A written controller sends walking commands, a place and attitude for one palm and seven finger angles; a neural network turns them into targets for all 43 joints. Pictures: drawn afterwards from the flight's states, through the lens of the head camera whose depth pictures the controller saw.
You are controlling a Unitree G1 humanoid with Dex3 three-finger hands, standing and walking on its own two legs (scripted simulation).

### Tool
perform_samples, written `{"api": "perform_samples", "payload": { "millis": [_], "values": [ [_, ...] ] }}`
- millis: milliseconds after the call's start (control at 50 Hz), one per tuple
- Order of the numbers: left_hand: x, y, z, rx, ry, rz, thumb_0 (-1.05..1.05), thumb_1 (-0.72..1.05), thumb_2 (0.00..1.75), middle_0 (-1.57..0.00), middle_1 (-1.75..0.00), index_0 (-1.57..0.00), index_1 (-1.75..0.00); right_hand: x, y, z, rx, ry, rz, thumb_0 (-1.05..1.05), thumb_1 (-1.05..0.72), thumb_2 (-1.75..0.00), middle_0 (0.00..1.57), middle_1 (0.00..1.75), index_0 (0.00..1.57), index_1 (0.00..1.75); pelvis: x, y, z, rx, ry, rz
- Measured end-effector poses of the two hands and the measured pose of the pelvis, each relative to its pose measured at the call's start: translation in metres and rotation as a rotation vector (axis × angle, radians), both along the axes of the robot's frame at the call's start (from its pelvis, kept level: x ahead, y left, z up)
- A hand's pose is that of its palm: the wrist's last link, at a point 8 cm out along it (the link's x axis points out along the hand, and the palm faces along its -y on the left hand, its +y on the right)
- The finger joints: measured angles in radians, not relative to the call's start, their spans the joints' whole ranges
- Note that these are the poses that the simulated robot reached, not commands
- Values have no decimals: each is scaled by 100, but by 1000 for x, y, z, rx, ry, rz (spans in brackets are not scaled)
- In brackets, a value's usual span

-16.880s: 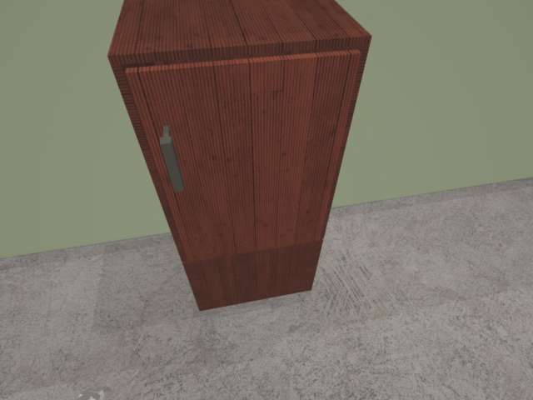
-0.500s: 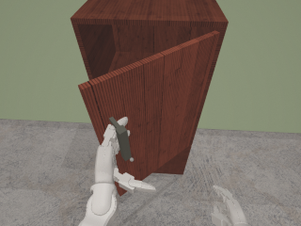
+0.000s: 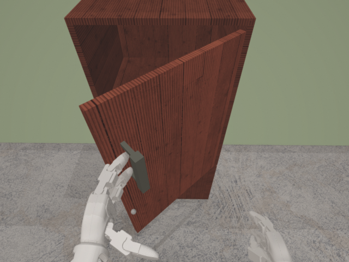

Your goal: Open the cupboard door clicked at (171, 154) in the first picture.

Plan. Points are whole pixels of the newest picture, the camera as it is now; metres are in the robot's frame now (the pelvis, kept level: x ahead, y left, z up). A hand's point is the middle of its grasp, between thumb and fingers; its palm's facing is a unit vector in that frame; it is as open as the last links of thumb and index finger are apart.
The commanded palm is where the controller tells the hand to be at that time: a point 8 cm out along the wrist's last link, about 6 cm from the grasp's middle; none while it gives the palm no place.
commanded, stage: slide the hand sideways off the handle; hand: left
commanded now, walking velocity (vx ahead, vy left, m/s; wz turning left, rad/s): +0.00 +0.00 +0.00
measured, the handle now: (135, 167) +0.29 +0.11 +0.09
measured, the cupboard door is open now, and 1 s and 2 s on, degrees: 43 43 43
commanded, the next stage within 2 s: draw the hand back to the body in 0.58 s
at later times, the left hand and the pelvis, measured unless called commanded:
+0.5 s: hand (104, 229) +0.17 +0.14 +0.09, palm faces +0.06 -1.00 -0.05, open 16.2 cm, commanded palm +0.12 +0.19 +0.09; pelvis +0.01 -0.02 -0.01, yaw +1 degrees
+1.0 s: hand (81, 227) +0.16 +0.17 +0.12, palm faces +0.05 -1.00 -0.07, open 16.3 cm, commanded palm +0.12 +0.23 +0.13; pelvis +0.00 +0.01 -0.01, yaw +1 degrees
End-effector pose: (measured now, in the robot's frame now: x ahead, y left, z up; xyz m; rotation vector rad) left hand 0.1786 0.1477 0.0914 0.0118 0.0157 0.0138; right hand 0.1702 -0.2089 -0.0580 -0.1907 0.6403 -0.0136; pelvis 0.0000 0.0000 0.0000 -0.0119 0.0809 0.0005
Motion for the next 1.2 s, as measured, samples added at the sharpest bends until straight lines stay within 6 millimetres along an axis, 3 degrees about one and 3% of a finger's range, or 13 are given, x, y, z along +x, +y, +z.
{"api": "perform_samples", "payload": {
  "millis": [360, 480, 580, 680, 800, 960, 1200],
  "values": [
    [-23, 24, -1, 31, 4, 3, -1, -50, 30, -20, -32, -19, -32, 12, -26, -10, -13, -29, -36, 1, -91, -89, 20, 30, 20, 30, 6, -18, -10, -1, 46, 16],
    [-33, 40, -1, 38, 18, 42, -1, -50, 30, -18, -31, -19, -32, 13, -29, -12, -10, -35, -57, 1, -91, -89, 20, 30, 20, 30, 7, -18, -12, -3, 48, 18],
    [-47, 52, 0, 37, 19, 63, -1, -50, 30, -17, -30, -17, -31, 15, -26, -11, -9, -47, -59, 1, -91, -89, 20, 30, 20, 30, 6, -14, -13, -7, 48, 22],
    [-55, 49, 1, 4, -5, 25, -1, -50, 30, -16, -30, -15, -30, 17, -18, -8, -13, -84, -39, 1, -91, -89, 20, 30, 20, 30, 0, -9, -15, -16, 45, 29],
    [-50, 51, 2, 31, -29, -5, -1, -50, 30, -16, -30, -15, -30, 15, -6, -6, -5, -106, -33, 1, -91, -89, 20, 30, 20, 30, -7, -3, -18, -21, 39, 24],
    [-43, 70, 27, 54, -76, 36, -1, -50, 30, -16, -30, -15, -30, 6, 8, -1, 22, -111, -48, 1, -91, -89, 20, 30, 20, 30, -5, 5, -11, -28, 12, 20],
    [-43, 98, 41, 73, -38, 57, -1, -47, 32, -16, -30, -15, -30, 7, 9, 14, -7, -127, -44, 1, -91, -89, 20, 30, 20, 30, 2, 11, 1, -33, -22, 20]
  ]
}}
